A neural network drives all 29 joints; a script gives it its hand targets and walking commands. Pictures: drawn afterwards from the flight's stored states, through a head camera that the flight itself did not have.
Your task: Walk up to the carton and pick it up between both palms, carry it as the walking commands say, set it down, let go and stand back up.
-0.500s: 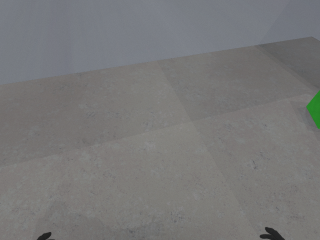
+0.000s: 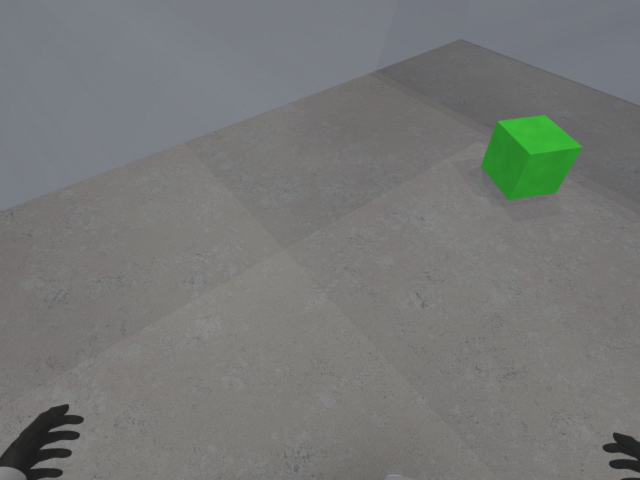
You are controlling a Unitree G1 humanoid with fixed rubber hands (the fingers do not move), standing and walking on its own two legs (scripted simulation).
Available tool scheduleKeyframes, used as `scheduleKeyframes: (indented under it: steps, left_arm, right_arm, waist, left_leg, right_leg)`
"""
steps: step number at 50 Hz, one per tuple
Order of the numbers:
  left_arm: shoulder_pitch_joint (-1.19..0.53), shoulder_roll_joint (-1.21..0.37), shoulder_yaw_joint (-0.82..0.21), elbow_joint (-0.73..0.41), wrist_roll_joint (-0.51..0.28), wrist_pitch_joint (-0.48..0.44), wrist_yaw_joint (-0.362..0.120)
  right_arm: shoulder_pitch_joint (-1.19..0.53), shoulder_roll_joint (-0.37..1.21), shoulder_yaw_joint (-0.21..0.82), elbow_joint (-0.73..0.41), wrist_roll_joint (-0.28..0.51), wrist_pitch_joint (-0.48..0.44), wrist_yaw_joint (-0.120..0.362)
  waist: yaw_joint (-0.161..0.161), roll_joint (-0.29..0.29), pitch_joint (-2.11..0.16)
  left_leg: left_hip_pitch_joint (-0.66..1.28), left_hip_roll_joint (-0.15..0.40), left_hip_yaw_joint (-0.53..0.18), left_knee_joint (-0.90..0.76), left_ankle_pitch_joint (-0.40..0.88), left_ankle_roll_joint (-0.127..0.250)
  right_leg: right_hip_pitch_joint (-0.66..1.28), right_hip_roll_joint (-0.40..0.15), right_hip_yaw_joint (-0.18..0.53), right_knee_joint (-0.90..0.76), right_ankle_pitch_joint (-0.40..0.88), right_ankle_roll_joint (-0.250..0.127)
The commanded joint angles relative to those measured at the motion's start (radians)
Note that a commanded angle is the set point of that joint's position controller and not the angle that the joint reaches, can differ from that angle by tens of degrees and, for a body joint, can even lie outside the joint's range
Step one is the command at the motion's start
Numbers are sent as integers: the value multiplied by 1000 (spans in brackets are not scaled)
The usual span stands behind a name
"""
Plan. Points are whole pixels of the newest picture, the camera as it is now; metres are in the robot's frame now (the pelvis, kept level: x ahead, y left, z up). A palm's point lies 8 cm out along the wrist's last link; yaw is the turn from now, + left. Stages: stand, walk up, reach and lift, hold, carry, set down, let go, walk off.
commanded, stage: walk up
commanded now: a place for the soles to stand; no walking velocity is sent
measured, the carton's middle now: (527, 157) +1.54 -1.03 -0.62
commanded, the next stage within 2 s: none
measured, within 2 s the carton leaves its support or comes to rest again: neither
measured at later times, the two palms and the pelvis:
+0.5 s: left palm (193, 280) +0.45 +0.21 -0.07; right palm out of the picture +0.11 -0.40 -0.02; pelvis +0.20 -0.04 +0.02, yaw -21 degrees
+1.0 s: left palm (281, 196) +0.66 +0.07 -0.05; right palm out of the picture +0.33 -0.52 -0.07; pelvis +0.41 -0.18 +0.01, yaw -29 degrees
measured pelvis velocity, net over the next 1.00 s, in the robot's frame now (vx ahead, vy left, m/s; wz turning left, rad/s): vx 0.41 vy -0.18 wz -0.51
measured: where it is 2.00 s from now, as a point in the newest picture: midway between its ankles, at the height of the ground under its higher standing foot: (438, 313)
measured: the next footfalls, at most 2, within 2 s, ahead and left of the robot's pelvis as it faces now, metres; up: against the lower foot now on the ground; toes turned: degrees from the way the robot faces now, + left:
left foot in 0.34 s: +0.28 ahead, +0.06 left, +0.00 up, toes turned -7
right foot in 0.74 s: +0.39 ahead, -0.29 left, +0.00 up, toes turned -31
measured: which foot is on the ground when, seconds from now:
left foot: down 0.00-0.00, up 0.02-0.32, down 0.34-0.76, up 0.78-1.00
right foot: down 0.00-0.32, up 0.34-0.72, down 0.74-1.00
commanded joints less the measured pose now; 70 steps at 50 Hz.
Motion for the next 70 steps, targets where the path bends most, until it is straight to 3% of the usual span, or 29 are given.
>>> scheduleKeyframes:
  steps: [1, 2, 4, 7, 12, 14, 16, 17, 18, 19, 20, 22, 24, 29, 33, 35, 37, 38, 39, 41, 44, 51, 55, 56, 57, 58, 59, 62, 70]
  left_arm:
    - [309, 317, 82, 2, 2, -29, 48]
    - [191, 334, 83, -44, -16, -27, 59]
    - [93, 256, 62, -68, -23, -31, 70]
    - [23, 188, 41, -108, -15, -36, 63]
    - [65, 180, 33, -135, -11, -44, 56]
    - [10, 171, 26, -152, -9, -46, 60]
    - [-32, 105, -2, -170, -10, -46, 66]
    - [-22, 28, -23, -185, -15, -55, 72]
    - [35, 29, -35, -189, -12, -59, 86]
    - [97, 126, -22, -146, -4, -57, 91]
    - [107, 175, -5, -109, -12, -57, 84]
    - [122, 158, 9, -82, -17, -54, 68]
    - [52, 122, 2, -92, -25, -52, 54]
    - [-113, 57, -22, -110, -23, -47, 41]
    - [-194, 41, -30, -109, -23, -44, 34]
    - [-161, 51, -22, -91, -27, -42, 43]
    - [83, 118, 14, -19, -31, -48, 70]
    - [237, 220, 54, -3, -25, -51, 94]
    - [241, 307, 69, -30, -41, -53, 110]
    - [163, 210, 41, -68, -56, -61, 128]
    - [94, 127, 17, -108, -45, -84, 128]
    - [168, 149, 17, -154, -30, -108, 114]
    - [176, 120, -10, -162, -28, -113, 121]
    - [204, 66, -31, -170, -34, -116, 123]
    - [256, 26, -42, -186, -46, -116, 132]
    - [279, 139, -21, -144, -37, -109, 147]
    - [276, 169, -16, -125, -40, -108, 143]
    - [299, 130, -11, -89, -32, -101, 120]
    - [96, 71, -5, -80, -15, -86, 71]
  right_arm:
    - [-95, -34, 31, -135, 30, -10, 13]
    - [-93, -92, 38, -144, 53, -12, 12]
    - [-33, -143, 13, -99, 45, -20, 18]
    - [86, -126, 4, -55, 19, -21, 26]
    - [67, -88, 2, -89, 21, -26, 32]
    - [137, -85, -8, -79, 25, -37, 29]
    - [315, -109, -35, -39, 13, -57, 10]
    - [429, -188, -54, -36, -9, -68, -8]
    - [313, -256, -57, -96, 1, -79, -17]
    - [155, -244, -44, -137, 50, -79, -16]
    - [87, -184, -23, -146, 50, -76, -7]
    - [86, -136, -11, -142, 26, -77, 2]
    - [159, -138, -15, -116, 12, -81, 7]
    - [221, -154, -22, -101, 19, -78, 4]
    - [204, -168, -25, -95, 23, -57, 3]
    - [187, -172, -25, -93, 30, -47, 1]
    - [193, -128, -6, -105, 33, -36, 3]
    - [215, -59, 21, -136, 52, -39, 5]
    - [212, -61, 34, -157, 73, -45, 2]
    - [150, -98, 28, -154, 68, -43, -2]
    - [256, -78, 18, -111, 25, -30, 13]
    - [72, -27, 13, -159, 35, -26, 52]
    - [203, -72, -18, -125, 31, -40, 47]
    - [338, -126, -40, -100, 14, -50, 33]
    - [368, -215, -59, -129, 10, -59, 23]
    - [271, -223, -57, -153, 58, -53, 19]
    - [178, -176, -41, -179, 65, -48, 20]
    - [110, -103, -16, -191, 43, -49, 23]
    - [118, -156, -24, -179, 41, -55, 41]
  waist:
    - [204, -476, -68]
    - [131, -298, -67]
    - [57, -138, -24]
    - [9, -198, 3]
    - [19, -198, 35]
    - [-33, -183, 47]
    - [-134, -29, 33]
    - [-187, 233, 9]
    - [-109, 236, 25]
    - [-22, 83, 50]
    - [9, 20, 79]
    - [6, 110, 87]
    - [-37, 124, 94]
    - [-74, 116, 65]
    - [-74, 126, 66]
    - [-40, 121, 41]
    - [83, -25, -107]
    - [163, -199, -191]
    - [141, -289, -188]
    - [104, -57, -97]
    - [9, -113, -22]
    - [33, -155, 57]
    - [-73, -36, 4]
    - [-137, 149, -67]
    - [-128, 278, -99]
    - [-94, 87, -91]
    - [-48, 35, -16]
    - [-13, 110, 52]
    - [-23, 130, 75]
  left_leg:
    - [-698, -186, -40, 606, -148, 51]
    - [-712, -115, -247, 623, -118, 47]
    - [-604, -64, -268, 524, -5, 54]
    - [-407, -113, -219, 289, 19, 19]
    - [-332, -147, -197, 126, 127, 23]
    - [-177, -154, -202, 86, 167, 37]
    - [151, -176, -216, -48, 166, 52]
    - [225, 23, -522, -275, -158, 70]
    - [143, 294, -966, -480, -454, 136]
    - [2, 334, -961, -522, -515, 164]
    - [-70, 250, -783, -470, -409, 167]
    - [-108, 127, -496, -451, -200, 166]
    - [-79, 101, -350, -454, -8, 164]
    - [54, 70, -142, -386, 384, 151]
    - [30, 85, -79, -368, 381, 171]
    - [22, 108, -58, -278, 502, 168]
    - [-95, 44, -4, 156, 665, 141]
    - [-421, -26, -33, 478, 455, 85]
    - [-659, -147, -148, 632, -17, 50]
    - [-647, -60, -288, 649, 48, 70]
    - [-476, -52, -261, 439, 97, 45]
    - [-335, -103, -191, 69, 297, 39]
    - [74, -170, -174, -26, 256, 80]
    - [233, -49, -349, -147, 87, 114]
    - [292, 261, -845, -335, -195, 206]
    - [168, 300, -879, -367, -330, 285]
    - [51, 250, -766, -356, -294, 289]
    - [-102, 129, -431, -371, -21, 243]
    - [-190, 63, -260, -380, -28, 220]
  right_leg:
    - [520, -176, 641, -411, -501, -224]
    - [474, -247, 766, -482, -633, -263]
    - [332, -170, 548, -434, -548, -226]
    - [147, -49, 347, -393, -347, -210]
    - [89, -73, 407, -422, -420, -220]
    - [-23, -59, 394, -380, -419, -203]
    - [-255, 38, 313, -117, -433, -141]
    - [-358, 194, 228, 248, -336, -86]
    - [-465, 215, 242, 500, -241, -34]
    - [-400, 116, 295, 559, -131, -20]
    - [-328, 62, 270, 526, -60, -2]
    - [-249, 21, 202, 407, -18, 21]
    - [-215, 15, 171, 290, 17, 30]
    - [-193, 32, 57, 93, 99, 8]
    - [-58, 56, -25, -30, 52, -27]
    - [55, 94, -49, -72, 2, -56]
    - [448, 165, -55, -169, -19, -106]
    - [716, -36, 290, -219, -258, -191]
    - [771, -240, 657, -324, -195, -296]
    - [616, -225, 472, -294, 120, -297]
    - [335, -86, 218, -269, 356, -224]
    - [142, -87, 231, -351, 23, -224]
    - [-31, -31, 179, -126, 22, -163]
    - [-125, 72, 85, 219, 37, -119]
    - [-335, 183, 102, 493, -257, -51]
    - [-305, 132, 207, 613, -210, -37]
    - [-293, 87, 200, 634, -153, -30]
    - [-210, 4, 169, 428, -109, -5]
    - [-51, 18, 13, 46, 57, 13]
